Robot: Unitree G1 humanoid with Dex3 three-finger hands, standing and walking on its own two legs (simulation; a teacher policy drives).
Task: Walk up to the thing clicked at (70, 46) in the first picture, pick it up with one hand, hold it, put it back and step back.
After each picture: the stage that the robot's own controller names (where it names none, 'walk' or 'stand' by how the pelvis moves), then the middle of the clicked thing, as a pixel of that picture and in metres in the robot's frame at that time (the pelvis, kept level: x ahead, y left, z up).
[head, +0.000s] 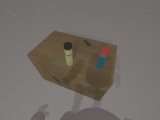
stand; (68, 54) +0.56 +0.21 -0.05
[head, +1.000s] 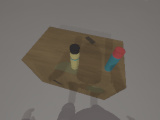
stand; (74, 58) +0.47 +0.13 -0.02
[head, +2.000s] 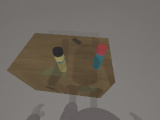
stand; (60, 60) +0.43 +0.25 -0.02
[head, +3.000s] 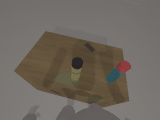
walk; (76, 71) +0.36 +0.10 -0.04
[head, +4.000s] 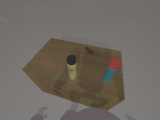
stand; (72, 68) +0.41 +0.15 -0.04
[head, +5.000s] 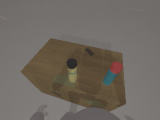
stand; (72, 71) +0.38 +0.14 -0.05
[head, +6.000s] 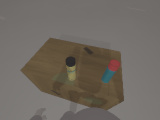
stand; (71, 69) +0.40 +0.15 -0.05
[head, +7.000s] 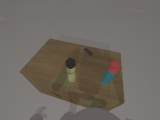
stand; (71, 71) +0.39 +0.15 -0.05
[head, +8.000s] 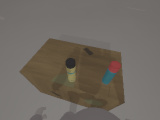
stand; (71, 71) +0.39 +0.15 -0.05
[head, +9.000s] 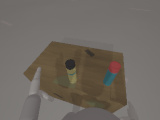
rise first; (71, 72) +0.38 +0.16 -0.05
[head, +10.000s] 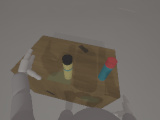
go down; (67, 68) +0.41 +0.15 -0.03
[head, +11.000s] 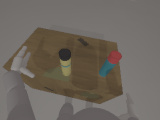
go down; (65, 64) +0.40 +0.16 +0.01
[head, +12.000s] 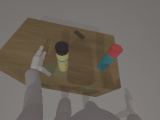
close in; (62, 59) +0.41 +0.16 +0.03
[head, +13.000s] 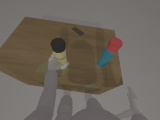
close; (60, 56) +0.42 +0.16 +0.05
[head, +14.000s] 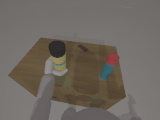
lift; (59, 61) +0.33 +0.17 +0.17
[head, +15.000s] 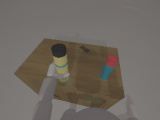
lift; (61, 65) +0.32 +0.17 +0.13
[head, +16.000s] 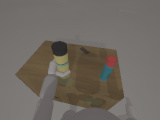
hold; (62, 63) +0.32 +0.17 +0.16
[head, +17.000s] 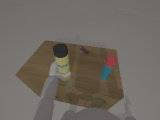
hold; (63, 64) +0.32 +0.16 +0.14
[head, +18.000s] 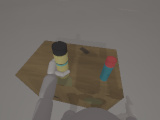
crouch; (61, 62) +0.32 +0.17 +0.16
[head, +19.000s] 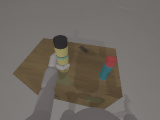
crouch; (62, 56) +0.37 +0.17 +0.15
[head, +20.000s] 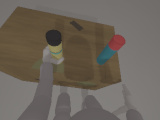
lower; (56, 50) +0.44 +0.18 +0.06
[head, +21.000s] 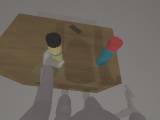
lower; (56, 53) +0.43 +0.18 +0.06
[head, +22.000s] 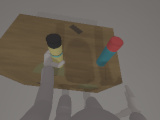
lower; (56, 53) +0.43 +0.17 +0.06
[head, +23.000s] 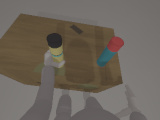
lower; (57, 53) +0.43 +0.17 +0.06
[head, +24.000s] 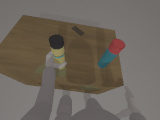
draw back; (58, 54) +0.42 +0.17 +0.05
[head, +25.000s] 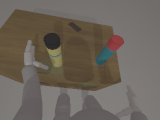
withdraw; (55, 53) +0.42 +0.18 +0.06
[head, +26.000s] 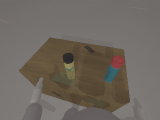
sink last; (69, 67) +0.40 +0.17 +0.01
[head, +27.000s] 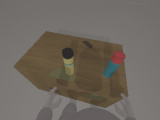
stand; (69, 63) +0.41 +0.17 +0.02
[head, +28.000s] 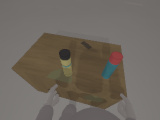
stand; (66, 64) +0.40 +0.18 +0.02
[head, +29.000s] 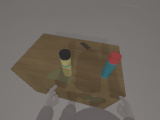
stand; (66, 64) +0.41 +0.18 +0.02
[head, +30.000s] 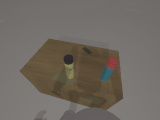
stand; (69, 68) +0.42 +0.17 -0.04
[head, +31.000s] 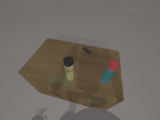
stand; (69, 69) +0.40 +0.16 -0.05
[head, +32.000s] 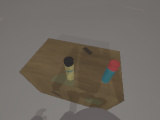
stand; (69, 69) +0.40 +0.16 -0.05
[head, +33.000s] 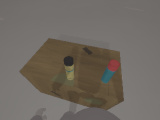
walk; (69, 69) +0.40 +0.16 -0.05
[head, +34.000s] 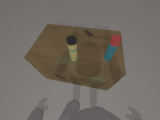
walk; (73, 49) +0.54 +0.16 -0.03
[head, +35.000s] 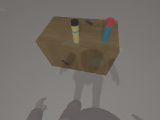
walk; (75, 32) +0.79 +0.19 -0.03
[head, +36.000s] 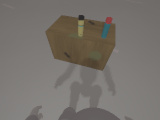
stand; (80, 26) +1.03 +0.17 -0.03
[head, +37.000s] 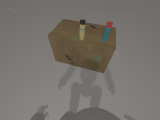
stand; (82, 30) +1.03 +0.14 -0.05
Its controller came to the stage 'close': yes
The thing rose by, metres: 0.20
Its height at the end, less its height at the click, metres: +0.00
